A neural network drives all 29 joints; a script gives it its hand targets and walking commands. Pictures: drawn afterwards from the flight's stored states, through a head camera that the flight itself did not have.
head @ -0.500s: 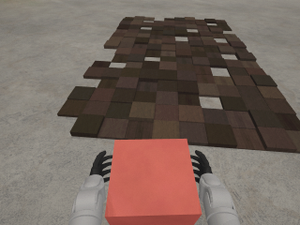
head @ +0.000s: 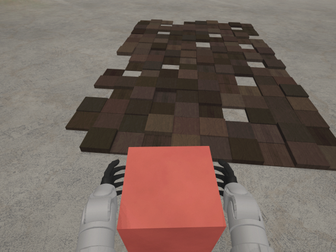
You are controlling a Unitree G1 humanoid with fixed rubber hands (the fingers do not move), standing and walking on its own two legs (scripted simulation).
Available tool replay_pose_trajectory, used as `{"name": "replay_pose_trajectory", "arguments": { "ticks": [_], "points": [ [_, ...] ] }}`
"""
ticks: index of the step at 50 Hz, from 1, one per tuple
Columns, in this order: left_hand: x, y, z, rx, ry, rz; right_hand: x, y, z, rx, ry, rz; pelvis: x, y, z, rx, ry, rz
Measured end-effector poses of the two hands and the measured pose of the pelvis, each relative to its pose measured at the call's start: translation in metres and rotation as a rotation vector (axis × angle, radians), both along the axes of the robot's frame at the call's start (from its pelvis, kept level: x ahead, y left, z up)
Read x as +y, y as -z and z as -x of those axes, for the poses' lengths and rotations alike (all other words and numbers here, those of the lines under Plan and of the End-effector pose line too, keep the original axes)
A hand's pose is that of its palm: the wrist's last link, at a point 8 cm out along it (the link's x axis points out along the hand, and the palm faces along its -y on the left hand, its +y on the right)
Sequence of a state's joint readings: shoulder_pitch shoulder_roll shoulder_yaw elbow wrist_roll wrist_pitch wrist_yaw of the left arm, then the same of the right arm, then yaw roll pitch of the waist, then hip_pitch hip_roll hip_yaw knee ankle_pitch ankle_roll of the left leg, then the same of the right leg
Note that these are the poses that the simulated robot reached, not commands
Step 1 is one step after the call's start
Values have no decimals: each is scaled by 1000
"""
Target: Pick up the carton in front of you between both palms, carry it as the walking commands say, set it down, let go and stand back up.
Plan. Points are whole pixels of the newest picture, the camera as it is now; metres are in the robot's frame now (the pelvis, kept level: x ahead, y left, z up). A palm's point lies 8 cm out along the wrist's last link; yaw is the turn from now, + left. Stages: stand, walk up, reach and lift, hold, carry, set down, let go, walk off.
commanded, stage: reach and lift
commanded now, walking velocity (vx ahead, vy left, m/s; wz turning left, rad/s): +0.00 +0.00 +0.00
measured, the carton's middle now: (169, 204) +0.29 +0.00 -0.04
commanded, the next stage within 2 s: hold in 0.54 s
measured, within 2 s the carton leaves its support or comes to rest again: neither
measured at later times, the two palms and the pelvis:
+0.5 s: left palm (108, 185) +0.30 +0.15 +0.04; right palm (230, 185) +0.30 -0.15 +0.04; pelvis +0.02 +0.00 +0.01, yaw +0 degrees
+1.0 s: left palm (106, 184) +0.29 +0.15 +0.05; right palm (232, 184) +0.29 -0.15 +0.05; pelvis +0.00 +0.00 +0.00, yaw +0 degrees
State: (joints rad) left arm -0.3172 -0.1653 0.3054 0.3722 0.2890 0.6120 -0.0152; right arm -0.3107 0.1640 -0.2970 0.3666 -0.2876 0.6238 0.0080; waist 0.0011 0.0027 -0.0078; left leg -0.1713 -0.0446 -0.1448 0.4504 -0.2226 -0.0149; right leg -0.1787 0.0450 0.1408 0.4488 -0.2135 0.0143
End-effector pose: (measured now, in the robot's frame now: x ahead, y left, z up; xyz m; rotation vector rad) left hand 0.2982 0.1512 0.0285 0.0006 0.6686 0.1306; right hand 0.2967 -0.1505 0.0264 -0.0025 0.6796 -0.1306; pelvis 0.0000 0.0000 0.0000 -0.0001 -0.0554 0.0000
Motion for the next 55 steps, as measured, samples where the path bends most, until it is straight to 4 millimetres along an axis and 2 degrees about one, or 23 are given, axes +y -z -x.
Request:
{"name": "replay_pose_trajectory", "arguments": {
  "ticks": [23, 29, 36, 55],
  "points": [
    [-1, -9, -4, 6, 20, -28, 0, -9, -4, 6, -20, 29, -1, -5, -19, -21, 0, 1],
    [0, -13, -2, -2, 19, -27, 0, -13, -2, -2, -18, 27, 0, -6, -18, -29, 0, 1],
    [-1, -28, 0, -30, 14, -19, 0, -27, 1, -30, -11, 20, 0, -6, -15, -50, 0, 1],
    [-1, -27, 3, -15, 5, -7, -1, -27, 3, -15, -5, 6, -1, -4, -5, -60, -2, 0]
  ]
}}
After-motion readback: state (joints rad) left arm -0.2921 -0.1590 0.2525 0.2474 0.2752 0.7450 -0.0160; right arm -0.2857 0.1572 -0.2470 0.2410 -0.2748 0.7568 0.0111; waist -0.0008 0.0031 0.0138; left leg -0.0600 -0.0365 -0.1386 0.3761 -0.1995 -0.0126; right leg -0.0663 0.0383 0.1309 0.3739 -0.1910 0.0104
